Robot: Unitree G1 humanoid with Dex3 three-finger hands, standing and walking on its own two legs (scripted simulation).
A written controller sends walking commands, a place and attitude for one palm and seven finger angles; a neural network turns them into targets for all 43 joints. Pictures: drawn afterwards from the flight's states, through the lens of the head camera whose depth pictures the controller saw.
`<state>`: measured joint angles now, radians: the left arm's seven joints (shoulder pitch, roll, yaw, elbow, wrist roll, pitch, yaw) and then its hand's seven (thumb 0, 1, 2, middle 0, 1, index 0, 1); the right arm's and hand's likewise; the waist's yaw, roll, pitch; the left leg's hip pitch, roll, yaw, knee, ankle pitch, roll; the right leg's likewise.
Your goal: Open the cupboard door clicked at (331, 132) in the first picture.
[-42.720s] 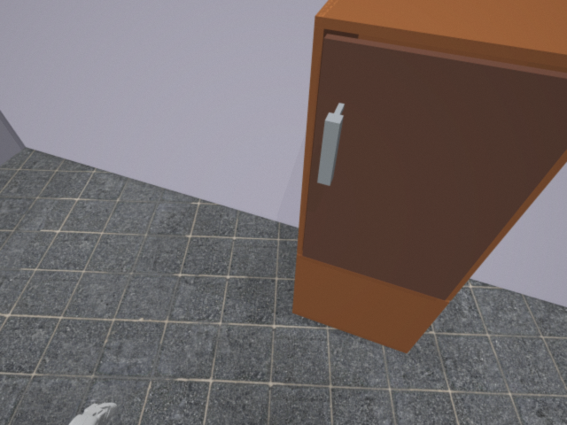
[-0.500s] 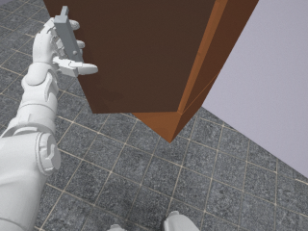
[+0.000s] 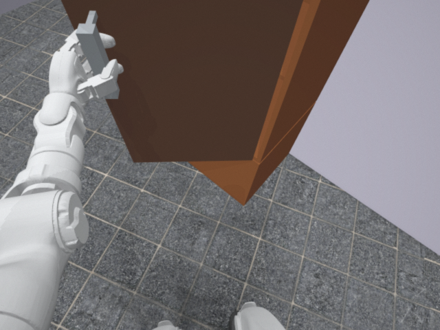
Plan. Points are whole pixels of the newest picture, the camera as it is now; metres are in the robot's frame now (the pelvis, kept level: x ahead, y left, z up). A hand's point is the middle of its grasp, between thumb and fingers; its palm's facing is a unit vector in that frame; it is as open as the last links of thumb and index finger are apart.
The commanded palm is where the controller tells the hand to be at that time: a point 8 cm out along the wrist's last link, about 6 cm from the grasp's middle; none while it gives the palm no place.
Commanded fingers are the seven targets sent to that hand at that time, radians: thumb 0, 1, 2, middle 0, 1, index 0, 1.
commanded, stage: pull the door open along its arc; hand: left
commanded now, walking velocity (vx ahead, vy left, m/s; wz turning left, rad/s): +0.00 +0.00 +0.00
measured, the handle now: (102, 57) +0.59 +0.15 +0.12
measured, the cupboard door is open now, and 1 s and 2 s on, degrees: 43 83 82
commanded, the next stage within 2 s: open thumb and fingers to let go in 1.08 s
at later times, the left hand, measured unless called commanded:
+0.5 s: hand (110, 94) +0.49 +0.13 +0.12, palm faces -0.09 -1.00 +0.00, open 6.3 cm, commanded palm +0.43 +0.19 +0.12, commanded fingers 0.00 0.90 0.90 -0.40 -1.35 -0.40 -1.35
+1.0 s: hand (173, 185) +0.32 +0.04 +0.13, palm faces +0.21 -0.98 +0.02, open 6.9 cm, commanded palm +0.25 +0.11 +0.12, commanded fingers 0.00 0.90 0.90 -0.40 -1.35 -0.40 -1.35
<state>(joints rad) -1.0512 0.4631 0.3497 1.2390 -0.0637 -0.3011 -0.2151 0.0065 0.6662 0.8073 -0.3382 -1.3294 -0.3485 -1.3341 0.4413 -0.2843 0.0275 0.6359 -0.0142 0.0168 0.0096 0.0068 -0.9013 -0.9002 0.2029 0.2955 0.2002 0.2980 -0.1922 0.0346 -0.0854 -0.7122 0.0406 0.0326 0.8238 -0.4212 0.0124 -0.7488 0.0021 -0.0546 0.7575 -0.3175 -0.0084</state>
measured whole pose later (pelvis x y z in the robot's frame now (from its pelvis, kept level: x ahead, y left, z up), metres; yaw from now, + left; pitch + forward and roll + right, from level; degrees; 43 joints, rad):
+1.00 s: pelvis +0.03 -0.02 +0.03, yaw +1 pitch +4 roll +0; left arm 0.10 -0.09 -0.25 -0.12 0.02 0.08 0.42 0.03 0.59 0.66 -0.31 -1.27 -0.32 -1.31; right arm 0.13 -0.16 0.03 0.49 -0.03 0.11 0.04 0.01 -0.90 -0.90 0.20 0.30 0.20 0.30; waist 0.00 0.04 -0.09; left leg -0.27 0.04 0.04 0.59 -0.38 -0.02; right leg -0.34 0.01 -0.05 0.61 -0.33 -0.03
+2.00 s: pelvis -0.03 +0.00 +0.02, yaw +2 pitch +0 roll +0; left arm -0.25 -0.15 -0.25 0.30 0.06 -0.01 0.58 -0.01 -0.49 0.30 -0.24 -0.69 -0.23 -0.68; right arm 0.15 -0.16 0.03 0.64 -0.04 0.06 0.00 0.01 -0.90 -0.90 0.20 0.30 0.20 0.30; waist 0.00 0.02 -0.03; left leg -0.32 -0.01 0.02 0.64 -0.33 0.01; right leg -0.37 -0.04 -0.06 0.63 -0.27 -0.01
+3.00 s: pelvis +0.01 -0.03 +0.02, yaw +2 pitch +2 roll +0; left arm 0.25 0.15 -0.04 -0.15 -0.14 -0.07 -0.12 -0.01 -0.50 0.30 -0.18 -0.32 -0.18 -0.32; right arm 0.21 -0.23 0.05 0.53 0.01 -0.08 -0.03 0.02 -0.90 -0.90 0.20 0.30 0.20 0.30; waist 0.02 0.04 -0.04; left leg -0.27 0.03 0.01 0.62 -0.37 -0.02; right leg -0.34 0.00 -0.08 0.64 -0.33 -0.04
